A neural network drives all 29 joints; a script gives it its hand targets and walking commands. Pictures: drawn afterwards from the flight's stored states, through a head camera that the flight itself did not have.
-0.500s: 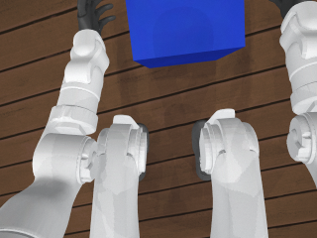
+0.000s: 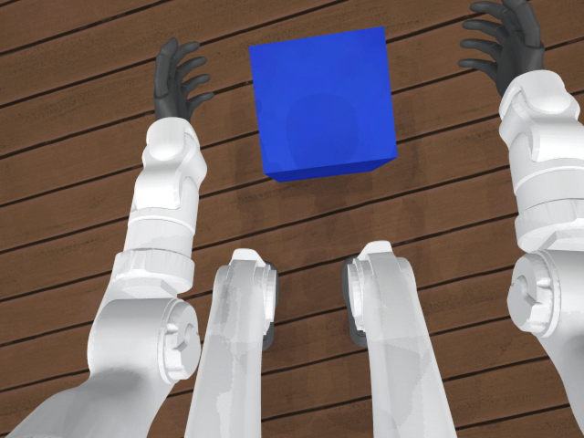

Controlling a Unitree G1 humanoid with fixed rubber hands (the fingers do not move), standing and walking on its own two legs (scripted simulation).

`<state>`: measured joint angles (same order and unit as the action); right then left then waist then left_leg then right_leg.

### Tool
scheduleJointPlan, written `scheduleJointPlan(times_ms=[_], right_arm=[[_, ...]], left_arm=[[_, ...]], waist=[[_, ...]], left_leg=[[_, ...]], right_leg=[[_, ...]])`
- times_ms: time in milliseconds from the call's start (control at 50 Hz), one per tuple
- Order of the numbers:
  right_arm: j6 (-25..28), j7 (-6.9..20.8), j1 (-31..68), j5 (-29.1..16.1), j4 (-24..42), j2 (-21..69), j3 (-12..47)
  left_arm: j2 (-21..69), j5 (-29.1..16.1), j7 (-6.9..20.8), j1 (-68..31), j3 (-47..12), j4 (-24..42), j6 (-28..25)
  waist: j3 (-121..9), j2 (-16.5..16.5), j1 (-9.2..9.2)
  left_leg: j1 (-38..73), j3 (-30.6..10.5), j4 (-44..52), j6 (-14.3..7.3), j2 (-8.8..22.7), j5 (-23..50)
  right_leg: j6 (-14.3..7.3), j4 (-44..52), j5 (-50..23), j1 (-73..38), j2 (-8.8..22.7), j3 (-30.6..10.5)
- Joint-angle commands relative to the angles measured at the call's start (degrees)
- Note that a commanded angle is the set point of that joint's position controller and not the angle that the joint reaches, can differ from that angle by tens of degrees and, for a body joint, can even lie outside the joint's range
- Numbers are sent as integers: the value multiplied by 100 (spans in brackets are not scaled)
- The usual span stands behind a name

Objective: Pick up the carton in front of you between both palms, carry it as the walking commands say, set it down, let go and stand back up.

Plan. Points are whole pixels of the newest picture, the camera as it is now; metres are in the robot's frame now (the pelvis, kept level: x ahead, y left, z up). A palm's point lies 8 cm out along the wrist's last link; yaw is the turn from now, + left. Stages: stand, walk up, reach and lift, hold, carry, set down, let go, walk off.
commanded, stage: set down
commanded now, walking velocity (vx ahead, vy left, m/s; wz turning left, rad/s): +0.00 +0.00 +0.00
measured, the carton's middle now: (321, 119) +0.52 -0.05 -0.38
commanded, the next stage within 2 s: let go in 0.38 s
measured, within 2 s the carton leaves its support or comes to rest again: neither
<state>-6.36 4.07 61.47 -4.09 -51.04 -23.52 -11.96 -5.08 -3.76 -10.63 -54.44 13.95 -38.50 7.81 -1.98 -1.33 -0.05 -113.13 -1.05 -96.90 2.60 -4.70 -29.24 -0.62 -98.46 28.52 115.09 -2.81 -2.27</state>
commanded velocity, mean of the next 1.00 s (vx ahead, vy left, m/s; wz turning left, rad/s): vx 0.00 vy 0.00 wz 0.00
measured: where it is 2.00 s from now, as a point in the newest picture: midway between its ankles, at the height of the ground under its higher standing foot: (311, 318)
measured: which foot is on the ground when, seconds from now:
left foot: down 0.00-1.00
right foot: down 0.00-1.00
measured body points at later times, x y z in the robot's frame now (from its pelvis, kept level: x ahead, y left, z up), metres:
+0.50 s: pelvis +0.03 -0.01 +0.13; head +0.31 -0.04 +0.49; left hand +0.49 +0.14 +0.02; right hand +0.50 -0.27 +0.02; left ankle +0.10 +0.12 -0.47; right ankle +0.09 -0.11 -0.47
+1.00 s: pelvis +0.11 +0.00 +0.24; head +0.24 -0.01 +0.67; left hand +0.36 +0.21 +0.15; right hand +0.35 -0.25 +0.14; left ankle +0.10 +0.12 -0.47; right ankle +0.09 -0.11 -0.47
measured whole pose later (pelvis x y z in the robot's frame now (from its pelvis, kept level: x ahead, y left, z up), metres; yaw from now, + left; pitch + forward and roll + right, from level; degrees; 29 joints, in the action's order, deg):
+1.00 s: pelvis +0.11 +0.00 +0.24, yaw -3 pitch +21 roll +0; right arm 1.2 2.9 4.0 -0.1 -33.1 -12.9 -6.9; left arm -9.1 0.4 1.4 -0.1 4.5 -29.1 -0.6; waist -4.1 -0.8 -0.9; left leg -39.9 -3.5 -37.4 0.2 -2.0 -18.0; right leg -0.7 -37.4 17.1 40.8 -2.5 -3.0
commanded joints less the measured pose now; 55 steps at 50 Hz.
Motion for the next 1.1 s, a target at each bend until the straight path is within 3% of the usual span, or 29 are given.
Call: scheduleJointPlan(times_ms=[0,180,420,540,660,860,980,1080], right_arm=[[35,72,1192,31,784,-824,-185],[38,228,900,211,674,-628,-308],[216,253,276,680,471,-311,-540],[230,-1,-1259,1002,1059,46,-505],[428,-92,-2460,704,1999,244,-196],[771,-94,-4935,430,2086,515,223],[900,-138,-6121,368,2400,546,453],[881,-143,-6887,362,2710,586,577]], left_arm=[[-377,52,7,-900,18,863,-31],[-233,235,120,-465,147,858,-23],[-50,582,313,162,256,682,-196],[-289,944,557,1549,29,891,-305],[-553,786,853,2691,-398,1346,-487],[-756,474,1159,4844,-718,1228,-858],[-920,369,1223,5879,-875,1532,-980],[-1051,303,1307,6471,-974,1762,-964]], waist=[[-6095,552,156],[-5660,588,57],[-5292,548,60],[-5547,536,88],[-4681,443,-9],[-3304,370,-21],[-2407,179,-48],[-1461,147,-28]], left_leg=[[2752,669,1121,153,-172,1246],[3338,577,2192,154,-105,1389],[4351,406,3499,173,-21,1888],[5149,361,4138,64,-6,2216],[6057,205,4809,-51,97,2516],[7541,16,5702,-68,189,3245],[8939,-99,6383,-61,253,3760],[9941,-128,7053,-66,272,3685]], right_leg=[[164,1377,-1978,-4475,-69,342],[206,2389,-2136,-5164,-64,248],[187,3666,-2722,-6287,-9,121],[210,4297,-3398,-7692,18,15],[161,4941,-3634,-8388,95,-93],[143,5739,-4152,-9345,132,-149],[132,6493,-4028,-9818,103,-78],[148,7198,-3628,-10388,58,10]])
